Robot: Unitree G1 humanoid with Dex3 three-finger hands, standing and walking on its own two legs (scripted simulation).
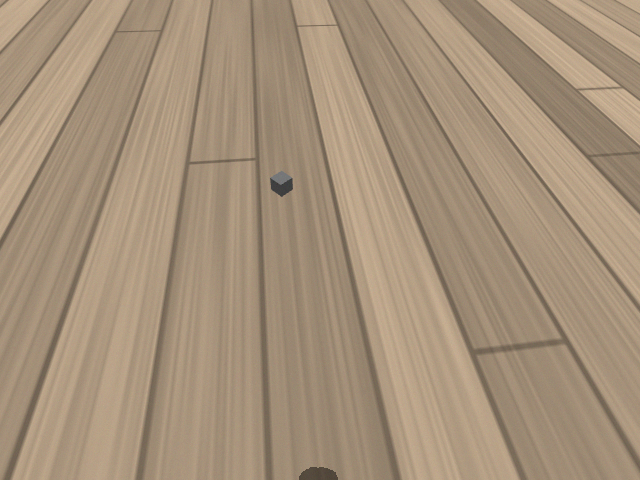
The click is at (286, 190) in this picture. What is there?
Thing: cube
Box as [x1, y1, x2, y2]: [270, 171, 292, 196]
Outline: 282,171 270,177 271,189 281,196 292,189 291,177
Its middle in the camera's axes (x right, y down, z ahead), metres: -0.20 -0.25 +1.84
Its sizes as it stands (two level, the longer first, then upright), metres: 0.073 0.073 0.073
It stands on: the floor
